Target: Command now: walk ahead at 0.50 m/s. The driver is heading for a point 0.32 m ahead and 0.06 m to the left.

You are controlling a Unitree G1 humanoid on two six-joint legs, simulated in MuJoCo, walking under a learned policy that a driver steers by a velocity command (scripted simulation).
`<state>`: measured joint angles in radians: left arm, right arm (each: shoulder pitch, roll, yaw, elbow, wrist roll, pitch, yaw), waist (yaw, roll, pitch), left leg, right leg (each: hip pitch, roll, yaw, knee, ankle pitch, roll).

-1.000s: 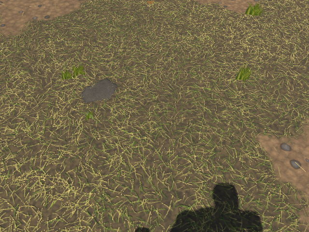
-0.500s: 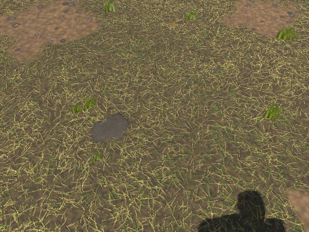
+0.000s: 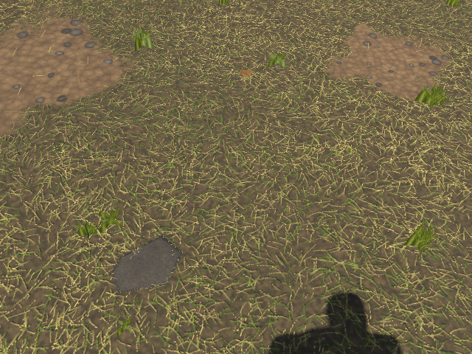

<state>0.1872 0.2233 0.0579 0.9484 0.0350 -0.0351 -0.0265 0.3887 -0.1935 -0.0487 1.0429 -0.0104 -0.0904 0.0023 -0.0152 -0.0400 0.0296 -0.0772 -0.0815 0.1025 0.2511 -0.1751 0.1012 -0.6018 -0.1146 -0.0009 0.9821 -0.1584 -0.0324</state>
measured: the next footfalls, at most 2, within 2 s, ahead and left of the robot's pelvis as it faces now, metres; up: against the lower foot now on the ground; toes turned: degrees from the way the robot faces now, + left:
right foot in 0.28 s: +0.32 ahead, -0.12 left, +0.00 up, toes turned -4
left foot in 0.68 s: +0.30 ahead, +0.09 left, +0.00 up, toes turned +1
